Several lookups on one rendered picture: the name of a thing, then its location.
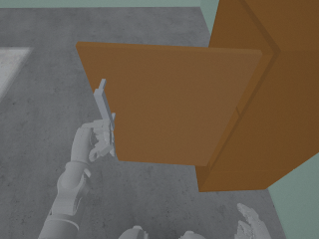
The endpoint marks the handle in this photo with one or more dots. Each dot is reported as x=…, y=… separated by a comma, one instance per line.
x=103, y=105

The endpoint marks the right robot shin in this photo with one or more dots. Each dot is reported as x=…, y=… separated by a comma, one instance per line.
x=188, y=232

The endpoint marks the robot left hand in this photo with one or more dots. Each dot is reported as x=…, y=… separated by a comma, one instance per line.
x=87, y=146

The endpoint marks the robot left forearm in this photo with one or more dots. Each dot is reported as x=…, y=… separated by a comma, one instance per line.
x=66, y=214

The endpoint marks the cupboard door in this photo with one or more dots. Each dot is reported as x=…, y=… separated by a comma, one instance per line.
x=172, y=103

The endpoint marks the robot right hand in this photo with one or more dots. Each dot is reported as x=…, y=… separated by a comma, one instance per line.
x=257, y=228

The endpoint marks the robot left thigh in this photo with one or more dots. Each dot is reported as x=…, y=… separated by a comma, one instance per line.
x=134, y=233

